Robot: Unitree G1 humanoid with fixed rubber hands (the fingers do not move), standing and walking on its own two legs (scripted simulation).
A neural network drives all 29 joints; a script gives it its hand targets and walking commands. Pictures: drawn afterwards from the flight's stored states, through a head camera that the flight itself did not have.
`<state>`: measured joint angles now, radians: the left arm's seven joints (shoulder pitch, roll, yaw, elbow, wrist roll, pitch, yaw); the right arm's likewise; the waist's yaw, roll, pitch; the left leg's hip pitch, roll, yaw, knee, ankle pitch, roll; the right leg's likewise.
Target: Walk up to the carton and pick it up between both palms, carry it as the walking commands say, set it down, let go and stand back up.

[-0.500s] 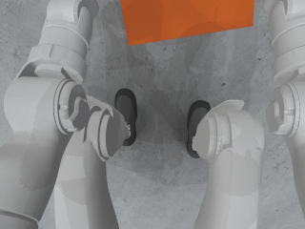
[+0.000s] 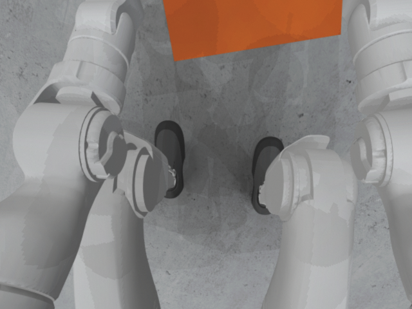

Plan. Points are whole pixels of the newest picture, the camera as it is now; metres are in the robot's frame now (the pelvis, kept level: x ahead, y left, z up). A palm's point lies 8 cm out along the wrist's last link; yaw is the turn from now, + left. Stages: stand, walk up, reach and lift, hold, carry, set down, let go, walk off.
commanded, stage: reach and lift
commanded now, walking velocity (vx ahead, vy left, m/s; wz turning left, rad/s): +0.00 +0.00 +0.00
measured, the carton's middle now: out of the picture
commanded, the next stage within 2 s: none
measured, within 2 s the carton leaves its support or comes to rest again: leaves its support in 0.96 s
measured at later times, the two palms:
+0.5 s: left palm out of the picture +0.55 +0.11 -0.20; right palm out of the picture +0.55 -0.17 -0.21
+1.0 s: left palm out of the picture +0.56 +0.11 -0.19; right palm out of the picture +0.56 -0.17 -0.21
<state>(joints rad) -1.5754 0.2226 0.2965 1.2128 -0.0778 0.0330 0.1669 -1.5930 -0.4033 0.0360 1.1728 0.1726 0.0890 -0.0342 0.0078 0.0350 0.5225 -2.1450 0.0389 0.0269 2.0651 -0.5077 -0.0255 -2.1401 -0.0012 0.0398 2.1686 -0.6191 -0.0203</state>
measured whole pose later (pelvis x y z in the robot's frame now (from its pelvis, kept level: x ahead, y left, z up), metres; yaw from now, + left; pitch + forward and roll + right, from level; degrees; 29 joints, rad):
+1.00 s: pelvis +0.00 +0.00 -0.01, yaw -1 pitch +33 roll +4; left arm -1.59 0.20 0.33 1.06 -0.08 0.19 0.14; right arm -1.61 -0.38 -0.02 1.12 0.15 0.19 -0.04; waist 0.01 0.05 0.52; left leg -2.16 0.04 0.02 2.11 -0.52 -0.03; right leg -2.15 0.01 0.04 2.21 -0.63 -0.02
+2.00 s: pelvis -0.02 +0.00 +0.03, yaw -3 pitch +28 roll +4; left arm -1.42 0.11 0.47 0.61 0.01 0.41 0.21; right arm -1.61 -0.30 -0.04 0.94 0.12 0.40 -0.09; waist 0.01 -0.02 0.52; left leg -1.98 0.02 0.00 1.97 -0.48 -0.03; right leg -1.99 0.04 0.04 2.05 -0.55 -0.02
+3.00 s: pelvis -0.04 +0.00 +0.13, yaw -4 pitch +20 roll +3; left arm -1.22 0.03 0.53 0.41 0.08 0.51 0.15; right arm -1.42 -0.15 -0.17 0.72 0.00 0.52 -0.10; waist 0.01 -0.02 0.53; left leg -1.60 0.01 -0.01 1.67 -0.41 -0.04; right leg -1.60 0.05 0.04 1.74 -0.48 -0.01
